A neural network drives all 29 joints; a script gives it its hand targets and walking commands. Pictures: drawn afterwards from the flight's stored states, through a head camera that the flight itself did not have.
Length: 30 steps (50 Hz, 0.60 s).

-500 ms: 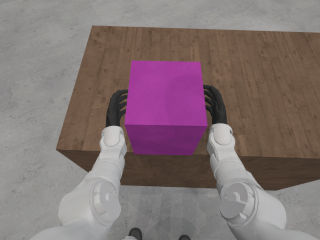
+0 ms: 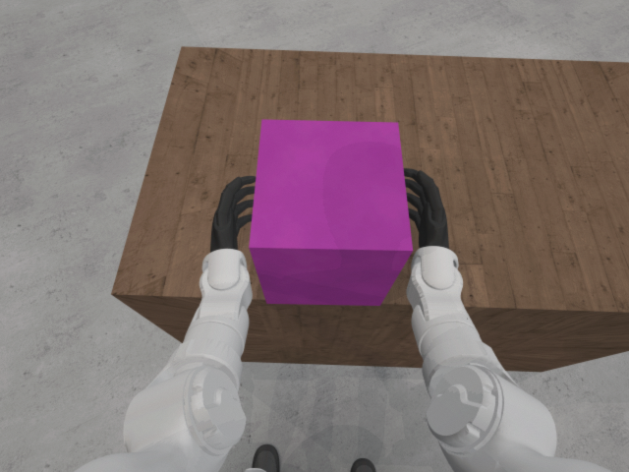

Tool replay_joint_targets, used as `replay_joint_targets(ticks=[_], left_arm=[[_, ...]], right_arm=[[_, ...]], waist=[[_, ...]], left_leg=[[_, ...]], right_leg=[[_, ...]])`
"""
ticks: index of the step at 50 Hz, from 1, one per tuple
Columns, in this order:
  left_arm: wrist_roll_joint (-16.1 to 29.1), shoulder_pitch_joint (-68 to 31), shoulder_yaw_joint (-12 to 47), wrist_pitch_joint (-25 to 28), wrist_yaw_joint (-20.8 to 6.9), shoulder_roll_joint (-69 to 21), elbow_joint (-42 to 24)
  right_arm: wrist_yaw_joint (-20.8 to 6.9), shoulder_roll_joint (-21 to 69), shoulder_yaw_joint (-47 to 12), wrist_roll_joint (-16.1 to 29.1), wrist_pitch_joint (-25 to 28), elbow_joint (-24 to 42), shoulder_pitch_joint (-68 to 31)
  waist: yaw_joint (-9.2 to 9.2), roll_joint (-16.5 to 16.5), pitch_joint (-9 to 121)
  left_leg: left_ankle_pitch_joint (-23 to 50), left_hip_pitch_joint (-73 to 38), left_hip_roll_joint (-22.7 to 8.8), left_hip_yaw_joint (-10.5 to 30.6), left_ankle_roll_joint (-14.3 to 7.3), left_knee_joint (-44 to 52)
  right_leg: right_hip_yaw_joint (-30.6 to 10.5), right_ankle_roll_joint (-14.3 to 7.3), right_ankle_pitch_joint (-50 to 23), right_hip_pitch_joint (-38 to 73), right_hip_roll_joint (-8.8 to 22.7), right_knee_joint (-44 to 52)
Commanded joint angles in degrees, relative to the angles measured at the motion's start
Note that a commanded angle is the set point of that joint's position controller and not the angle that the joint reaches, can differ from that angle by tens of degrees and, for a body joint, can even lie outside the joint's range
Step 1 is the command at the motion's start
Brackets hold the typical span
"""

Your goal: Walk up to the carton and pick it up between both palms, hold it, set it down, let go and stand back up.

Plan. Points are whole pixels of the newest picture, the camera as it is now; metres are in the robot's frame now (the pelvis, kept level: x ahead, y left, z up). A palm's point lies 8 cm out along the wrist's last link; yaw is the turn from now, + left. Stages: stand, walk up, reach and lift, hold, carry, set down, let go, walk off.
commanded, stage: reach and lift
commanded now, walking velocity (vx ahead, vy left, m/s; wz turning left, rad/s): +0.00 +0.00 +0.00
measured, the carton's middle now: (326, 221) +0.44 +0.03 -0.03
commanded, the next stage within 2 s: none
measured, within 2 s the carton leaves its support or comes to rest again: leaves its support in 1.80 s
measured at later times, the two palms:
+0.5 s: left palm (228, 239) +0.40 +0.16 -0.02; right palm (429, 235) +0.41 -0.11 +0.00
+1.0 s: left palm (227, 242) +0.39 +0.16 -0.02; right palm (430, 235) +0.42 -0.11 +0.00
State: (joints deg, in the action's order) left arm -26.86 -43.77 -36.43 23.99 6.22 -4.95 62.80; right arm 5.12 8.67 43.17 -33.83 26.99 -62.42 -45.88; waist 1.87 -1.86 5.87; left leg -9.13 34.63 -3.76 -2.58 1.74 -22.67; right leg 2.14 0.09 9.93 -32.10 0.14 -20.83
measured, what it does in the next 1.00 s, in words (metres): stands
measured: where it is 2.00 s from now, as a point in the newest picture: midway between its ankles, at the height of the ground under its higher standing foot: outside the picture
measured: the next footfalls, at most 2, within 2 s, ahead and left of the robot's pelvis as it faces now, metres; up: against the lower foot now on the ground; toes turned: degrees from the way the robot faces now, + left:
none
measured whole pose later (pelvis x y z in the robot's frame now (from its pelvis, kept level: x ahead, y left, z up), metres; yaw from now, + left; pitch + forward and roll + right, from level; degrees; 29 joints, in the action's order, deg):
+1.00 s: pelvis -0.01 +0.00 -0.01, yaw +0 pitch +26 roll -1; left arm -17.8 -48.0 -32.1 31.1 8.1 -0.4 75.9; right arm 8.3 1.6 36.1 -29.0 34.7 -77.8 -51.0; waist 2.1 -0.6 10.9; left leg -8.9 42.6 -4.4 -3.4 1.6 -25.8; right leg 2.9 -0.2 10.3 -40.4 0.3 -24.8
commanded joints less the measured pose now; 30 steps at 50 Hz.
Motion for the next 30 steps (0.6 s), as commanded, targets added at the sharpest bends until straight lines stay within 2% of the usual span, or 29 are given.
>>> replay_joint_targets(ticks=[1, 7, 13, 14, 19, 21, 23, 25, 26, 30], left_arm=[[-4.29, -25.97, 12.89, 1.43, -4.27, -24.21, 1.57], [-3.99, -26.50, 11.94, 1.90, -4.70, -23.35, 3.33], [-3.51, -28.17, 11.57, 2.76, -5.25, -22.80, 3.95], [-3.73, -28.19, 11.15, 2.96, -5.23, -22.57, 4.38], [-3.91, -28.74, 11.59, 3.52, -4.98, -23.32, 5.59], [-3.93, -29.17, 11.91, 3.88, -4.86, -23.80, 5.83], [-3.99, -29.31, 12.05, 4.30, -4.69, -24.15, 5.56], [-3.65, -29.50, 12.36, 4.91, -4.67, -24.01, 6.05], [-3.53, -30.27, 12.86, 5.21, -4.53, -24.67, 6.02], [-2.86, -31.49, 14.09, 6.37, -4.16, -25.33, 6.36]], right_arm=[[-8.13, 26.79, -16.10, -6.17, 1.51, -5.53, -22.68], [-8.00, 27.67, -17.01, -6.10, 1.83, -5.47, -23.68], [-7.57, 28.79, -17.71, -6.39, 2.35, -6.61, -24.10], [-7.60, 28.68, -17.69, -6.40, 2.63, -6.50, -24.76], [-7.49, 28.64, -18.04, -6.44, 3.96, -7.81, -25.74], [-7.47, 28.13, -17.50, -7.13, 4.66, -8.27, -26.55], [-7.42, 27.98, -17.68, -7.02, 5.35, -8.71, -26.86], [-7.36, 28.14, -18.37, -7.00, 6.09, -9.04, -27.06], [-7.32, 27.73, -18.03, -7.24, 6.59, -9.30, -27.70], [-7.20, 27.33, -18.60, -7.54, 8.07, -11.80, -28.18]], waist=[[1.34, 2.52, 37.57], [1.59, 1.35, 37.68], [0.98, 0.37, 37.88], [1.51, 0.10, 37.48], [1.75, 1.11, 38.44], [1.34, 1.46, 38.99], [1.71, 1.96, 39.24], [1.78, 1.18, 40.45], [1.23, 1.50, 41.72], [1.08, 1.89, 43.87]], left_leg=[[28.53, -17.69, 1.42, -5.44, 0.26, -2.68], [22.94, -12.21, 2.04, -5.67, -0.71, -1.19], [19.35, -8.54, 2.19, -5.76, -1.38, 0.04], [19.27, -8.00, 2.12, -5.73, -1.52, 0.10], [23.12, -10.52, 1.65, -5.71, -0.90, -1.16], [23.38, -10.77, 1.43, -5.66, -0.48, -1.36], [24.59, -11.13, 1.38, -5.65, -0.28, -1.88], [24.46, -10.24, 1.44, -5.75, -0.60, -2.20], [23.76, -10.28, 1.40, -5.64, -0.31, -1.96], [25.77, -11.49, 1.29, -5.52, 0.08, -2.98]], right_leg=[[3.81, 0.94, -27.82, 20.71, -1.14, -3.78], [2.90, 1.55, -30.94, 25.12, -0.07, -4.94], [2.45, 2.27, -33.72, 27.69, 0.50, -6.07], [2.50, 2.17, -33.56, 27.83, 0.38, -6.32], [3.16, 1.70, -33.00, 25.21, -0.17, -6.23], [3.50, 1.48, -32.91, 24.19, -0.34, -6.16], [3.67, 1.28, -33.20, 23.59, -0.53, -6.32], [3.52, 1.36, -34.33, 24.23, -0.59, -6.62], [3.67, 1.24, -33.75, 23.84, -0.66, -6.46], [4.06, 0.84, -33.28, 21.14, -1.22, -6.51]])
